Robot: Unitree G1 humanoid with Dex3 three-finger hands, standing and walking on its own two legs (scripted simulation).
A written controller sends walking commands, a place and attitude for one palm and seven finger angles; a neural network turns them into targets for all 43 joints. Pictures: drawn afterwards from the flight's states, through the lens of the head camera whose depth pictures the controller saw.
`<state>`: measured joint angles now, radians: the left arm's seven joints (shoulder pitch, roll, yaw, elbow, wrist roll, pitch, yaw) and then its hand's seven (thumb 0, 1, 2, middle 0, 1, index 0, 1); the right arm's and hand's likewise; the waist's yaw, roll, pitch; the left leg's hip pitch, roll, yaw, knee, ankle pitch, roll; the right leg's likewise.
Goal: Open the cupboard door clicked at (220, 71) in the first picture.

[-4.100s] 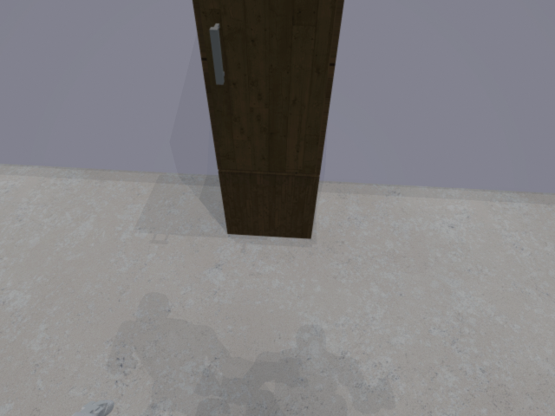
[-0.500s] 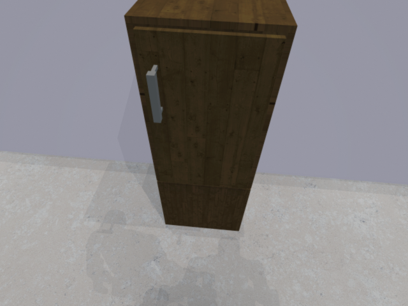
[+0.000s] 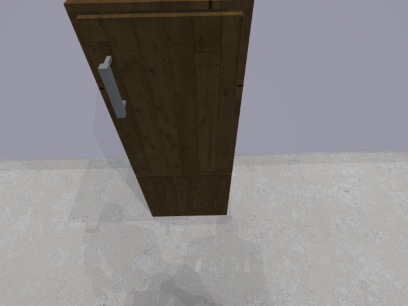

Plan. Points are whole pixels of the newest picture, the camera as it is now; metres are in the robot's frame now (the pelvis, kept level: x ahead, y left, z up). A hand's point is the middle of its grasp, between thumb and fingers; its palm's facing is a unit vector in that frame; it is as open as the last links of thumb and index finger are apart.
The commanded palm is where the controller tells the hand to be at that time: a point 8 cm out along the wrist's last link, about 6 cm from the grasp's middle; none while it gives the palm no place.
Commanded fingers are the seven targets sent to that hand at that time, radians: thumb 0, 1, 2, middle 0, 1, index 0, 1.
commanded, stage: look again from close up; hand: left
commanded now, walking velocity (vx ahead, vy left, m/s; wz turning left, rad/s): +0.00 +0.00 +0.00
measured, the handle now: (115, 88) +0.59 +0.24 +0.10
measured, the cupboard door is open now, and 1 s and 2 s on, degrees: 0 0 0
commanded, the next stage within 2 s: raise the hand with hooked fingers in 0.44 s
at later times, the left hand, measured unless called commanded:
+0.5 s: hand out of the picture +0.02 +0.16 -0.17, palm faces +0.08 -0.98 -0.19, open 7.3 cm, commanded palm none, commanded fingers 0.00 0.90 0.90 -0.20 -0.30 -0.20 -0.30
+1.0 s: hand (120, 286) +0.17 +0.17 -0.04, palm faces +0.02 -1.00 +0.04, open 8.8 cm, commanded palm +0.16 +0.24 -0.01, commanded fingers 0.00 0.34 0.66 -0.24 -0.66 -0.24 -0.66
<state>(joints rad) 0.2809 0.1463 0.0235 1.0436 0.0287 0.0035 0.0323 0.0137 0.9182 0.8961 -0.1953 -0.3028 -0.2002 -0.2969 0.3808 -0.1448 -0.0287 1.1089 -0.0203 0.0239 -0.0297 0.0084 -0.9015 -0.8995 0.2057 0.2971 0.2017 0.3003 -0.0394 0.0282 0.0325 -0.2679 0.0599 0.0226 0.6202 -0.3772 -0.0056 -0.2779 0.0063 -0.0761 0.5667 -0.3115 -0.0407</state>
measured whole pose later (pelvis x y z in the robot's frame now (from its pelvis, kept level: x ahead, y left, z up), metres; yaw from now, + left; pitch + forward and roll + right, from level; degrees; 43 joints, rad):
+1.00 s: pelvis -0.04 +0.00 -0.05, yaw +2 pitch +8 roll +0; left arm 0.35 0.19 0.09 0.15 -0.21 -0.33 -0.22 0.01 0.57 0.75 -0.22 -0.52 -0.23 -0.52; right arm 0.21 -0.25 -0.01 0.47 0.03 -0.18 -0.01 0.01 -0.90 -0.90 0.21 0.30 0.20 0.30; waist -0.01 -0.04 -0.09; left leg -0.70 0.00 0.08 0.98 -0.41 0.05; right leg -0.66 0.00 -0.08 0.99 -0.47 -0.05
